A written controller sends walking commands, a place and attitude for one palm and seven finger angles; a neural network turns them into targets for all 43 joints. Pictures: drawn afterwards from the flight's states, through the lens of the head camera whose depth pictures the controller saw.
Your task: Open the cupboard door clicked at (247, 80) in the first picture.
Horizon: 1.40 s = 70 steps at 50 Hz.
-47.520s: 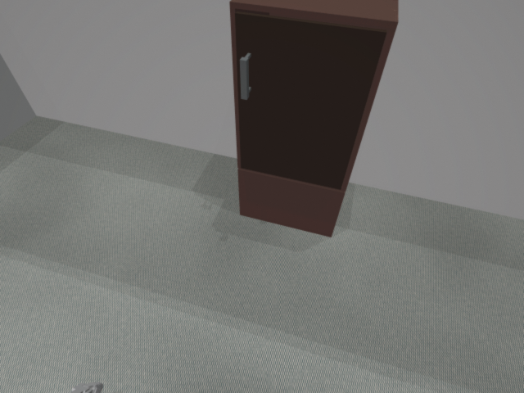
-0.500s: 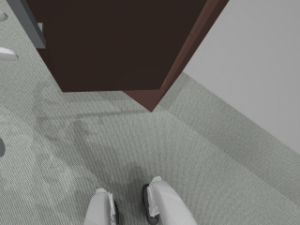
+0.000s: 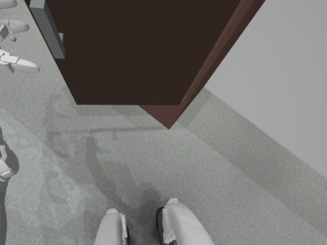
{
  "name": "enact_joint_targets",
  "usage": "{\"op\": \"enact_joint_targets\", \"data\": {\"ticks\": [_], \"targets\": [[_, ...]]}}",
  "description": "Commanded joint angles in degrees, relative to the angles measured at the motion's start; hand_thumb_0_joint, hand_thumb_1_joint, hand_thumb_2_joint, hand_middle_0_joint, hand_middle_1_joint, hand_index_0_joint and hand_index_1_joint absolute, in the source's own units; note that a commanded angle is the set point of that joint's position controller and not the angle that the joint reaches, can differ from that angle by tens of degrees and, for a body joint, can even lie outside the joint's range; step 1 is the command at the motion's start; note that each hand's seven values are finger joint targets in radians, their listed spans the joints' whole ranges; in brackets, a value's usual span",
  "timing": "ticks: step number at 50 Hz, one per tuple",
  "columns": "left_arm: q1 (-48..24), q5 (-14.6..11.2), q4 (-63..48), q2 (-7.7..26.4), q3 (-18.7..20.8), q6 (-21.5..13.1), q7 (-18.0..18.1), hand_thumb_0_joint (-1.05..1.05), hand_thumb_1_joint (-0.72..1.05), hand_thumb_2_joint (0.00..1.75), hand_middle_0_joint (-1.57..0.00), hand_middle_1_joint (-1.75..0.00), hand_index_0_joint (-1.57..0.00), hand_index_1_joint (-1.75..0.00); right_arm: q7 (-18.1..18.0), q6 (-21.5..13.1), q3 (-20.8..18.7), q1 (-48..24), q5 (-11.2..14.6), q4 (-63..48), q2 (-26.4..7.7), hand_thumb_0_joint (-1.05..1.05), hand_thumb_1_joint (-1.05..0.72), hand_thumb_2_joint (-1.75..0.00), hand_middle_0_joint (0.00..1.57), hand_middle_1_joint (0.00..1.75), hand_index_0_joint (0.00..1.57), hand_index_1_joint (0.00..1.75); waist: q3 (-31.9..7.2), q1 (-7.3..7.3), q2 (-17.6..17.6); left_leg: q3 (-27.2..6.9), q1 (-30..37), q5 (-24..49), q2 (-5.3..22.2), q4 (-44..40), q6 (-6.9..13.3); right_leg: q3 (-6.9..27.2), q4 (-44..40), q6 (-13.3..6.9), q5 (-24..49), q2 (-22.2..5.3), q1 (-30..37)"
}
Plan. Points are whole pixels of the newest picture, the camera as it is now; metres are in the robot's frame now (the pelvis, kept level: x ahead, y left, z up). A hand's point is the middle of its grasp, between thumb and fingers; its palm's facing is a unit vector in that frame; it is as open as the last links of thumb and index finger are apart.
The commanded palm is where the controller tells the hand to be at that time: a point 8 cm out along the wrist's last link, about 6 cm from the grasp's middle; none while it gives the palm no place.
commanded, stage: move the hooked fingers beside the handle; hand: left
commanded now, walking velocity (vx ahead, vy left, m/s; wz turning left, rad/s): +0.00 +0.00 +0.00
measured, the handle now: (51, 25) +0.57 +0.18 +0.08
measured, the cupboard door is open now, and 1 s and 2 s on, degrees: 42 42 42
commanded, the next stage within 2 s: slide the fingers in behind the handle in 0.02 s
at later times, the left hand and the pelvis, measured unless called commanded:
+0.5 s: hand (22, 39) +0.55 +0.23 +0.07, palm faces -0.03 -1.00 +0.01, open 13.9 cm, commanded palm +0.54 +0.26 +0.07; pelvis -0.01 +0.00 +0.00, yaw +0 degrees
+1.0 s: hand (31, 40) +0.55 +0.22 +0.07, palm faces +0.02 -1.00 +0.00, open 14.3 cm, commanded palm +0.54 +0.21 +0.07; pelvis +0.00 +0.00 +0.00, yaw +2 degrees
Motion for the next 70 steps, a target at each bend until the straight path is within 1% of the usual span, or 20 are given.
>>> {"op": "enact_joint_targets", "data": {"ticks": [1,4,5,9,11,15,18,20,28,30,34,40,43,50,53,55,58,61,68,70], "targets": [[-24.9,-1.1,-11.1,16.3,1.4,-3.7,-0.3,0.00,-0.50,0.30,-0.30,-1.20,-0.30,-1.20,-0.9,0.0,-4.2,14.0,-0.1,0.0,-12.2,0.00,-0.90,-0.90,0.20,0.30,0.20,0.30,-30.8,-0.58,14.6,-5.9,30.3,38.5,1.3,-6.0,-3.1,0.8,-3.0,-1.8,17.7,1.7,7.6],[-25.2,-1.1,-10.2,15.9,1.1,-3.3,-0.5,0.00,-0.50,0.30,-0.30,-1.20,-0.30,-1.20,-1.0,-0.2,-4.0,14.0,0.0,-0.2,-12.2,0.00,-0.90,-0.90,0.20,0.30,0.20,0.30,-30.3,-0.88,14.1,-5.6,28.7,36.4,1.1,-5.7,-2.5,0.9,-2.8,-1.9,17.4,1.7,7.5],[-27.4,-1.0,-12.4,18.4,2.1,-3.7,-0.5,0.00,-0.50,0.30,-0.30,-1.20,-0.30,-1.20,-1.1,-0.1,-3.9,14.1,-0.1,0.1,-12.5,0.00,-0.90,-0.90,0.20,0.30,0.20,0.30,-31.8,-0.80,15.0,-5.8,29.3,36.7,1.3,-5.8,-2.8,1.0,-2.7,-1.8,17.5,1.7,7.9],[-26.4,-1.6,-11.9,15.7,0.8,-3.7,-0.7,0.00,-0.50,0.30,-0.30,-1.20,-0.30,-1.20,-1.0,-0.5,-3.9,14.0,-0.1,-0.2,-12.2,0.00,-0.90,-0.90,0.20,0.30,0.20,0.30,-31.6,-1.03,14.7,-5.5,28.2,35.0,1.0,-5.6,-2.3,1.1,-2.8,-1.9,17.4,1.8,8.2],[-24.9,-1.7,-12.6,17.7,2.5,-3.7,-0.9,0.00,-0.50,0.30,-0.30,-1.20,-0.30,-1.20,-0.8,-0.5,-4.1,14.3,-0.1,0.0,-12.3,0.00,-0.90,-0.90,0.20,0.30,0.20,0.30,-34.2,-0.05,14.8,-5.2,28.6,35.9,1.0,-5.7,-2.4,1.3,-2.8,-1.8,18.7,1.8,10.4],[-25.0,-1.7,-11.7,14.9,0.6,-3.1,-0.5,0.00,-0.50,0.30,-0.30,-1.20,-0.30,-1.20,-0.7,-0.5,-4.0,14.1,0.0,0.1,-12.1,0.00,-0.90,-0.90,0.20,0.30,0.20,0.30,-30.7,-0.65,14.0,-5.0,27.1,33.5,1.1,-6.1,-2.2,1.1,-3.2,-1.7,17.2,1.8,8.7],[-24.9,-1.2,-10.0,16.0,1.0,-2.7,0.2,0.00,-0.50,0.30,-0.30,-1.20,-0.30,-1.20,-0.7,-0.7,-3.8,14.0,0.1,-0.1,-12.1,0.00,-0.90,-0.90,0.20,0.30,0.20,0.30,-28.6,-0.73,12.9,-4.7,24.2,29.3,0.8,-6.6,-1.8,1.3,-3.5,-1.8,15.2,1.8,9.2],[-28.5,-1.2,-13.4,15.7,0.6,-4.0,0.7,0.00,-0.50,0.30,-0.30,-1.20,-0.30,-1.20,-0.7,-1.1,-4.0,14.2,-0.2,0.3,-12.1,0.00,-0.90,-0.90,0.20,0.30,0.20,0.30,-31.6,-0.91,15.8,-5.3,27.6,31.8,1.0,-6.2,-2.3,1.2,-3.0,-1.9,15.4,1.7,7.7],[-26.7,-0.6,-10.8,11.3,-1.5,-3.4,2.2,0.00,-0.50,0.30,-0.30,-1.20,-0.30,-1.20,-0.2,-1.1,-4.3,14.7,-0.4,0.8,-12.0,0.00,-0.90,-0.90,0.20,0.30,0.20,0.30,-30.3,-1.37,14.2,-6.1,28.6,33.0,1.2,-6.2,-2.7,0.6,-2.8,-1.9,14.7,1.6,5.6],[-27.7,-0.8,-14.0,12.3,-0.2,-4.1,2.9,0.00,-0.50,0.30,-0.30,-1.20,-0.30,-1.20,-0.1,-1.1,-4.4,14.9,-0.7,0.6,-12.0,0.00,-0.90,-0.90,0.20,0.30,0.20,0.30,-33.7,-0.45,16.6,-6.6,31.7,37.4,1.4,-6.1,-3.3,0.5,-2.3,-2.0,16.2,1.5,6.0],[-26.5,-1.3,-13.1,7.1,-2.8,-4.0,3.5,0.00,-0.50,0.30,-0.30,-1.20,-0.30,-1.20,0.4,-1.0,-4.8,15.2,-0.7,1.2,-11.6,0.00,-0.90,-0.90,0.20,0.30,0.20,0.30,-31.5,-1.39,14.5,-7.0,32.6,38.4,1.6,-6.1,-3.4,0.2,-2.9,-2.0,16.0,1.8,4.7],[-29.2,-1.2,-15.6,1.6,-6.7,-4.9,4.6,0.00,-0.50,0.30,-0.30,-1.20,-0.30,-1.20,0.8,-1.0,-5.3,15.1,-0.9,2.4,-11.2,0.00,-0.90,-0.90,0.20,0.30,0.20,0.30,-32.3,-1.77,17.2,-8.1,36.6,40.4,1.9,-6.5,-4.4,-0.1,-3.2,-2.1,15.0,1.6,2.1],[-29.3,-1.5,-14.5,-1.3,-8.3,-4.8,5.2,0.00,-0.50,0.30,-0.30,-1.20,-0.30,-1.20,0.9,-1.2,-5.5,15.0,-1.1,3.0,-11.1,0.00,-0.90,-0.90,0.20,0.30,0.20,0.30,-31.0,-2.60,14.5,-7.7,34.8,37.8,1.6,-6.6,-3.8,0.0,-3.6,-2.0,15.0,1.6,2.9],[-31.0,-1.6,-16.4,-5.5,-11.7,-5.9,5.9,0.00,-0.50,0.30,-0.30,-1.20,-0.30,-1.20,1.3,-1.5,-5.7,14.7,-1.3,3.8,-10.5,0.00,-0.90,-0.90,0.20,0.30,0.20,0.30,-32.2,-2.69,16.9,-8.1,37.5,41.2,1.6,-6.3,-4.3,-0.1,-3.3,-2.3,16.1,1.5,2.2],[-30.2,-1.9,-15.5,-8.0,-13.2,-5.8,6.2,0.00,-0.50,0.30,-0.30,-1.20,-0.30,-1.20,1.6,-1.5,-6.1,14.5,-1.4,4.4,-10.6,0.00,-0.90,-0.90,0.20,0.30,0.20,0.30,-31.0,-3.14,15.1,-8.2,37.5,40.5,1.5,-6.3,-4.3,-0.4,-3.6,-2.3,15.9,1.5,1.9],[-32.0,-2.2,-18.3,-9.9,-14.6,-6.5,6.2,0.00,-0.50,0.30,-0.30,-1.20,-0.30,-1.20,1.8,-1.6,-6.3,14.4,-1.5,4.6,-10.3,0.00,-0.90,-0.90,0.20,0.30,0.20,0.30,-33.5,-2.88,17.8,-8.6,40.3,43.8,1.6,-6.1,-4.8,-0.4,-3.3,-2.3,16.8,1.5,1.6],[-30.3,-2.5,-16.7,-13.4,-16.8,-6.3,6.4,0.00,-0.50,0.30,-0.30,-1.20,-0.30,-1.20,2.0,-1.6,-6.4,13.8,-1.4,4.7,-10.0,0.00,-0.90,-0.90,0.20,0.30,0.20,0.30,-31.3,-3.43,14.6,-8.1,38.0,40.7,1.2,-6.4,-4.2,-0.5,-3.9,-2.3,16.7,1.5,2.6],[-29.6,-2.6,-16.2,-12.2,-15.6,-6.5,6.8,0.00,-0.50,0.30,-0.30,-1.20,-0.30,-1.20,2.1,-1.7,-6.5,13.7,-1.5,5.1,-10.1,0.00,-0.90,-0.90,0.20,0.30,0.20,0.30,-32.1,-2.72,14.9,-7.9,38.1,41.5,1.0,-6.4,-4.1,-0.4,-3.8,-2.5,17.5,1.5,3.6],[-30.9,-2.6,-16.2,-16.7,-19.1,-6.9,7.3,0.00,-0.50,0.30,-0.30,-1.20,-0.30,-1.20,2.5,-2.0,-6.6,12.8,-1.5,5.7,-9.6,0.00,-0.90,-0.90,0.20,0.30,0.20,0.30,-30.6,-3.66,14.7,-7.6,37.5,39.5,0.7,-6.4,-3.6,-0.3,-4.0,-2.5,17.3,1.4,3.1],[-31.6,-2.7,-16.9,-14.6,-17.3,-7.3,7.4,0.00,-0.50,0.30,-0.30,-1.20,-0.30,-1.20,2.3,-2.1,-6.8,13.1,-1.6,5.8,-9.8,0.00,-0.90,-0.90,0.20,0.30,0.20,0.30,-32.6,-3.40,14.0,-7.5,37.8,40.8,0.6,-6.0,-3.5,-0.1,-3.7,-2.5,18.6,1.4,4.4]]}}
